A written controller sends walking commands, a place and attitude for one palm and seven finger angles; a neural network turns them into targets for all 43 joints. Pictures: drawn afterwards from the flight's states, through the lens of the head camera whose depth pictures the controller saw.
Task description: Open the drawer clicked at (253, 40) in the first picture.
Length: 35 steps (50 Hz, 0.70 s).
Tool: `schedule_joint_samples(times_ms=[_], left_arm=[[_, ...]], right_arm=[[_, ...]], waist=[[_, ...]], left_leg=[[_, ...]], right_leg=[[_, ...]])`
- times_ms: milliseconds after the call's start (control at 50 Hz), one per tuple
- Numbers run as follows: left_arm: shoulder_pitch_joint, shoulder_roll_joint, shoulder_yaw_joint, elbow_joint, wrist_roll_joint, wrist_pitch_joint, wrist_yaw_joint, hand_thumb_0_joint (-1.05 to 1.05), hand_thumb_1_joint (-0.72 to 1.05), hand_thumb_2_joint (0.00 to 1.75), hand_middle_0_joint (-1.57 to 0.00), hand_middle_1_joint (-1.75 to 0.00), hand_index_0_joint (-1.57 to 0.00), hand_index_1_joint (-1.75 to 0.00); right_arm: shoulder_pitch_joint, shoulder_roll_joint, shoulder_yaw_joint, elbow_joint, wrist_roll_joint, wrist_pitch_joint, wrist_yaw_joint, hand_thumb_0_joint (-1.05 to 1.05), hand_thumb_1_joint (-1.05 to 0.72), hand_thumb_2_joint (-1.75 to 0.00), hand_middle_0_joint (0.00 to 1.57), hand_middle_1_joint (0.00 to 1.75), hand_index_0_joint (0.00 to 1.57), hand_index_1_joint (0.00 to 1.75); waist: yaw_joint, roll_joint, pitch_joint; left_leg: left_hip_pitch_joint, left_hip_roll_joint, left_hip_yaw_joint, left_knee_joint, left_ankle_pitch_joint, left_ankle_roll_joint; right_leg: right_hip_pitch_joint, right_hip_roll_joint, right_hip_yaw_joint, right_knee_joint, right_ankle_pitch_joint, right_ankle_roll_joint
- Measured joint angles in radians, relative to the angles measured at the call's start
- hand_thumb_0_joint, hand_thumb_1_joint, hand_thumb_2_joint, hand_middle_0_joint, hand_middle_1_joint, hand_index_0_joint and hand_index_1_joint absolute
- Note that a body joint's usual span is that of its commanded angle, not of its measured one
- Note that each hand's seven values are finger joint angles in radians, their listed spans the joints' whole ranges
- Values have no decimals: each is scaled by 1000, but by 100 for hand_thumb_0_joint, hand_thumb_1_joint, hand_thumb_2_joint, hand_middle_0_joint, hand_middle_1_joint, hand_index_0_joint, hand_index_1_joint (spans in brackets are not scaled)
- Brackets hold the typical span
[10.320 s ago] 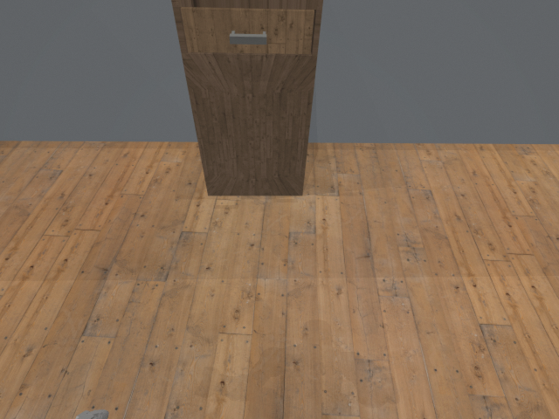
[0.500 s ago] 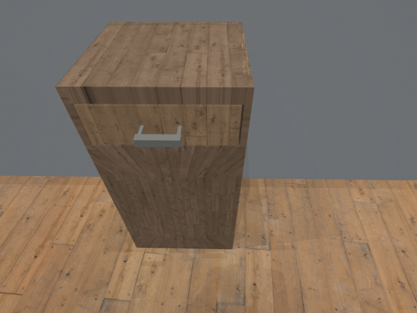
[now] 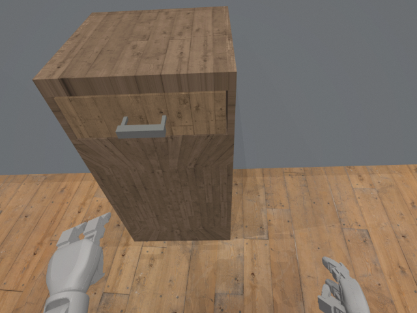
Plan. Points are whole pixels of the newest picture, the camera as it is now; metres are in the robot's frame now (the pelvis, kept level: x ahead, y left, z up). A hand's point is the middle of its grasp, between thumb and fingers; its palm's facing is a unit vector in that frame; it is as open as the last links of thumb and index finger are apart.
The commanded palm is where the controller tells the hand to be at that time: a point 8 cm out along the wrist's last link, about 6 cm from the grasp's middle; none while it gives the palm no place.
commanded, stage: raise the hand with hooked fingers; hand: left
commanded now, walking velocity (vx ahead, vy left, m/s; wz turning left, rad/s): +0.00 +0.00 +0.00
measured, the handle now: (143, 125) +0.55 +0.22 +0.05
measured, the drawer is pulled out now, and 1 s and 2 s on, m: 0.00 0.00 0.00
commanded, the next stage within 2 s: move the hooked fingers above the handle in 1.62 s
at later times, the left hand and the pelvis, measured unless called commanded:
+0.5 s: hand (88, 247) +0.23 +0.24 +0.03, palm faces +0.01 -0.10 -0.99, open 10.7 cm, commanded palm +0.20 +0.24 +0.09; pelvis +0.01 -0.02 +0.00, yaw +3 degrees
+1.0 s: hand (69, 189) +0.29 +0.27 +0.12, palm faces +0.09 -0.07 -0.99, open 13.4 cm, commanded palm +0.26 +0.26 +0.18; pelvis +0.02 +0.01 +0.02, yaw +3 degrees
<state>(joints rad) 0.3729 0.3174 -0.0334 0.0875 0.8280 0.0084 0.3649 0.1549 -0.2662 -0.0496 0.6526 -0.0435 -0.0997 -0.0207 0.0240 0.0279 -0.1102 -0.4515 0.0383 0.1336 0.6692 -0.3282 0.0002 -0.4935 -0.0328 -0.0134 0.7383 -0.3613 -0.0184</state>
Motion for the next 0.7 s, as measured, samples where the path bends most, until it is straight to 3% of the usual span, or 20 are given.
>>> schedule_joint_samples(times_ms=[40, 100, 140, 180, 240, 300, 440, 540, 620, 700], left_arm=[[17, 0, -2, -26, 98, -32, 11, 1, 73, 82, -21, -41, -21, -42], [67, 3, -14, -61, 201, -78, 24, 0, 66, 79, -21, -46, -22, -46], [93, 16, -15, -76, 242, -96, 39, 0, 61, 77, -22, -49, -23, -49], [99, 32, -7, -83, 255, -109, 54, 0, 55, 75, -23, -52, -24, -52], [64, 63, 17, -92, 245, -118, 71, 0, 48, 72, -24, -56, -25, -57], [-6, 81, 36, -90, 217, -100, 67, 0, 40, 69, -25, -61, -26, -61], [-98, 87, 32, -109, 149, -1, -60, 0, 24, 62, -26, -71, -27, -72], [-75, 103, 31, -160, 128, -25, -127, 0, 13, 57, -27, -79, -28, -79], [-73, 114, 43, -186, 129, -57, -120, 0, 4, 53, -28, -85, -29, -85], [-111, 115, 44, -190, 127, -43, -106, 0, -5, 49, -29, -91, -29, -91]], right_arm=[[-46, -3, -6, -52, -5, 47, 24, 1, -91, -90, 19, 30, 20, 30], [-88, -9, -8, -110, -14, 96, 43, 1, -91, -90, 19, 30, 20, 30], [-103, -9, -9, -136, -26, 121, 46, 1, -91, -90, 19, 30, 20, 30], [-114, -6, -8, -146, -34, 137, 43, 1, -90, -90, 19, 30, 20, 30], [-126, 9, 0, -138, -43, 149, 32, 1, -90, -90, 19, 30, 20, 30], [-130, 35, 20, -117, -41, 155, 26, 1, -90, -90, 19, 30, 20, 30], [-80, 85, 78, -69, -16, 188, 11, 1, -90, -90, 20, 30, 21, 30], [-23, 65, 76, -53, -10, 194, 6, 1, -90, -90, 20, 30, 21, 30], [4, 33, 46, -36, -8, 191, 3, 1, -90, -90, 20, 30, 21, 30], [7, 5, 16, -21, 1, 192, 2, 1, -90, -90, 20, 30, 21, 30]], waist=[[21, -17, -9], [56, -45, -6], [79, -59, 3], [96, -62, 11], [109, -54, 18], [103, -31, 25], [65, 11, 42], [49, 24, 60], [51, 29, 72], [57, 35, 76]], left_leg=[[-32, 8, 10, 24, -8, -6], [-69, 12, 3, 54, -17, -13], [-92, 14, -12, 78, -24, -17], [-113, 15, -33, 106, -33, -20], [-140, 16, -67, 150, -51, -22], [-143, 18, -93, 171, -63, -29], [-36, 16, -80, 71, -35, -31], [41, 9, -57, -17, -7, -22], [68, 1, -52, -50, 4, -15], [86, -9, -55, -67, 9, -6]], right_leg=[[-42, 7, 11, 34, -10, -7], [-81, 10, 6, 73, -27, -18], [-97, 9, -8, 95, -40, -25], [-106, 8, -28, 115, -53, -31], [-111, 7, -60, 141, -74, -38], [-97, 8, -84, 146, -85, -42], [4, 13, -73, 46, -51, -31], [70, 12, -52, -35, -18, -19], [99, 7, -48, -71, -4, -10], [123, -2, -51, -95, 4, 0]])
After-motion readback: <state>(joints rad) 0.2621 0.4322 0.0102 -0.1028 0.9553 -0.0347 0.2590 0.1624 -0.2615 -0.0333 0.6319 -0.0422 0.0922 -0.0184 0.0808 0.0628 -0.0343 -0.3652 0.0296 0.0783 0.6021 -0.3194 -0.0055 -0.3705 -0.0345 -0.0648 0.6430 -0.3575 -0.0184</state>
